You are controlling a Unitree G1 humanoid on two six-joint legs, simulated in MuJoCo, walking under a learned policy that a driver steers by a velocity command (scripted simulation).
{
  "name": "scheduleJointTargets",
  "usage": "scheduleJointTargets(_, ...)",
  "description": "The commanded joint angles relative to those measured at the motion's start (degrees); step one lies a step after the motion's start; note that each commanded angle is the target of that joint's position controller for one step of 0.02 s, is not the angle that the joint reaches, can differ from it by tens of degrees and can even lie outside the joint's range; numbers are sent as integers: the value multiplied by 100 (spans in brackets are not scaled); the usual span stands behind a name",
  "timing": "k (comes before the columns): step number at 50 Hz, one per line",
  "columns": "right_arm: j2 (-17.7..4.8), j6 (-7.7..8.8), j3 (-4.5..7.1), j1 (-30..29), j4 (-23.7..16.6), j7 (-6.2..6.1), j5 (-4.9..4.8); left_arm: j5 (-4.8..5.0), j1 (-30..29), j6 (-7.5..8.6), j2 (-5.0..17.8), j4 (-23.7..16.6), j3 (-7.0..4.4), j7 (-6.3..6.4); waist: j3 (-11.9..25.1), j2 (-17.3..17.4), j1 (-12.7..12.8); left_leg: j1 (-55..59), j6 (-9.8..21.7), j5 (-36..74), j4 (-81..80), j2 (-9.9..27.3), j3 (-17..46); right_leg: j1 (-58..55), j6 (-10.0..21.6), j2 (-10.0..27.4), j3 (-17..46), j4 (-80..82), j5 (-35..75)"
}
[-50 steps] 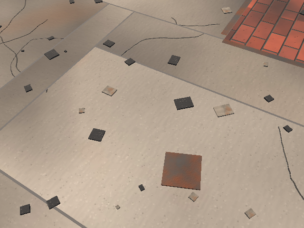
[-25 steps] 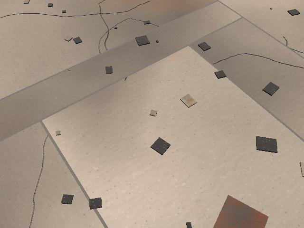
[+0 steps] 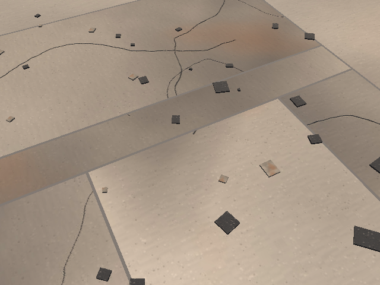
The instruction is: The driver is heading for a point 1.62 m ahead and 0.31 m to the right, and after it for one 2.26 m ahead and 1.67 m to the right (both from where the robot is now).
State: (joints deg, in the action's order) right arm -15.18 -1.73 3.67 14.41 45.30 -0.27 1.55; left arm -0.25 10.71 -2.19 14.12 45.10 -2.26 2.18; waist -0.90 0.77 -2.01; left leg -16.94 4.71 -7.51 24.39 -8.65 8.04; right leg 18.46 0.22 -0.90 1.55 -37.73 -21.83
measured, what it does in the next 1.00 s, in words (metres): steps on the spot: right foot, then left foot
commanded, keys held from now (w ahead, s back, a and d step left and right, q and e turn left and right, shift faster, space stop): no key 1.00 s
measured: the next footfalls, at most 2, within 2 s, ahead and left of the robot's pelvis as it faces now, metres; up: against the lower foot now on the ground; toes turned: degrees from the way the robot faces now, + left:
right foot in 0.04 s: +0.04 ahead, -0.12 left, +0.00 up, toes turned +2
left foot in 0.30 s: +0.01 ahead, +0.10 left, +0.00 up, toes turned -4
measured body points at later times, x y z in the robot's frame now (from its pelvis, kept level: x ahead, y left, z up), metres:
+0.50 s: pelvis -0.01 -0.02 +0.01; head -0.01 -0.02 +0.45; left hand +0.06 +0.24 -0.13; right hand +0.05 -0.28 -0.14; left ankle -0.03 +0.10 -0.74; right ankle +0.00 -0.12 -0.74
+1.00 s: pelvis -0.03 -0.01 +0.01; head -0.02 -0.01 +0.46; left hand -0.02 +0.23 -0.15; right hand -0.02 -0.25 -0.15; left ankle -0.03 +0.11 -0.74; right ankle +0.00 -0.12 -0.74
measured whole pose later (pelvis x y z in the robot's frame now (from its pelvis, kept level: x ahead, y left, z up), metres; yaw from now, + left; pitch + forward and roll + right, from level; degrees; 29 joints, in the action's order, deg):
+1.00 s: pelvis -0.03 -0.01 +0.01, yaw +1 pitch -2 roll +0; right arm -10.6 -0.1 -0.6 14.8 65.4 -2.1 0.5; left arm -0.6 15.0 -0.4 11.1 63.6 0.1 1.6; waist -1.6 -0.2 0.4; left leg -7.8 0.8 -12.4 21.8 -2.2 3.6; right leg 10.5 0.9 -1.2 1.4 -22.3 -10.2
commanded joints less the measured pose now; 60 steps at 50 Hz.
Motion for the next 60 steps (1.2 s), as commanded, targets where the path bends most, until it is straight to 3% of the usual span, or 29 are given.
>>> scheduleJointTargets(1, -644, 9, 96, 42, -205, -58, -86, -5, 582, 157, 386, -163, -58, 64, 308, 367, 294, 154, 372, 617, -251, 1439, 1565, -1026, 214, 38, 32, 1891, 860)
scheduleJointTargets(2, -374, 43, 13, 204, -223, -69, -115, -112, 462, 214, 689, -228, -91, 95, 324, -308, 130, -176, 45, -223, 228, 1077, 1196, -1329, 389, 861, 903, 2421, 841)
scheduleJointTargets(3, -221, 76, -28, 365, -260, -69, -182, -144, -46, 237, 1061, -424, -117, 66, 194, -1128, -136, -702, -211, -1409, 746, 188, 225, -1250, 884, 1950, 2123, 2602, 2102)
scheduleJointTargets(4, -563, 50, 58, 141, -169, -88, -67, -141, -46, 262, 832, -361, -74, 21, 161, -978, 86, -199, -288, -2148, 1521, 267, -78, -555, 1373, 2215, 2034, 2409, 2885)
scheduleJointTargets(5, -583, 29, 79, 127, -124, -67, -78, -100, -132, 306, 600, -342, 6, -12, 126, -760, 4, -34, -345, -2023, 1845, 359, -65, -496, 1401, 1944, 1721, 2369, 3112)
scheduleJointTargets(6, -522, 10, 74, 105, -57, -55, -95, -77, -225, 324, 528, -298, 36, -22, 51, -717, -33, -2, -405, -1833, 1923, 401, -90, -507, 1241, 1641, 1349, 2308, 3134)
scheduleJointTargets(8, -433, -32, 38, 140, 51, -25, -60, -65, -197, 336, 558, -209, 49, 0, 99, -941, -40, -10, -518, -1640, 1804, 474, -236, -902, 1011, 1238, 888, 2036, 3789)
scheduleJointTargets(11, -256, -45, -60, -43, 186, -68, -128, -63, 170, 313, 637, 6, 35, -26, 271, -909, 191, 150, -609, -1589, 942, 545, -525, -1475, 962, 1131, 784, 1648, 4563)
scheduleJointTargets(13, -243, -44, -90, -54, 308, -117, -179, -54, 226, 280, 704, 123, 11, -24, 328, -899, 187, 474, -591, -1043, 139, 584, -621, -1585, 868, 1084, 840, 1497, 4571)
scheduleJointTargets(14, -248, -28, -106, 16, 397, -136, -170, -39, 173, 264, 740, 160, -7, -23, 337, -847, 114, 826, -568, -350, -416, 665, -584, -1458, 737, 1026, 832, 1465, 4314)
scheduleJointTargets(16, -547, 36, -77, -27, 487, -173, -68, -32, 218, 292, 651, 178, 6, -56, 444, -556, 211, 1571, -496, 708, -485, 1152, -49, -931, 426, 874, 881, 1567, 3081)
scheduleJointTargets(17, -718, 46, -39, -129, 596, -166, -95, 2, 390, 303, 617, 226, -14, -90, 270, -89, 417, 1490, -383, 1110, -149, 1270, -4, -762, 355, 593, 664, 1790, 2502)
scheduleJointTargets(18, -505, 58, -79, -152, 677, -129, -144, 3, 258, 286, 569, 351, 8, -76, 169, 20, 241, 1163, -325, 744, -236, 1232, -1, -927, 309, 484, 518, 1852, 2014)
scheduleJointTargets(19, -390, 80, -120, -142, 750, -120, -126, -12, 133, 255, 571, 404, -3, -61, 5, 43, 179, 957, -324, 499, -383, 1223, 29, -993, 279, 466, 491, 1805, 1804)
scheduleJointTargets(22, -434, 112, -147, -140, 987, -167, -98, -42, 106, 210, 568, 553, -16, -82, -100, 174, 220, 826, -304, 292, -558, 1213, 66, -1041, 319, 522, 521, 1814, 1746)
scheduleJointTargets(36, -303, 174, -274, 2, 1653, -184, -102, -33, 349, 191, 438, 1368, 69, -78, -270, -55, 238, 583, -206, -406, -798, 1239, 123, -908, 225, 487, 534, 2009, 1074)
scheduleJointTargets(59, 59, 203, -374, 463, 2031, -215, -105, -31, 777, 228, 91, 1896, 183, -17, -301, -67, 235, 512, -200, -196, -656, 1194, 20, -794, 221, 497, 509, 1899, 1241)
scheduleJointTargets(60, 84, 200, -380, 527, 2048, -215, -98, -37, 821, 224, 69, 1914, 188, -18, -177, -72, 231, 544, -188, -629, -699, 1148, 5, -835, 229, 451, 497, 1935, 810)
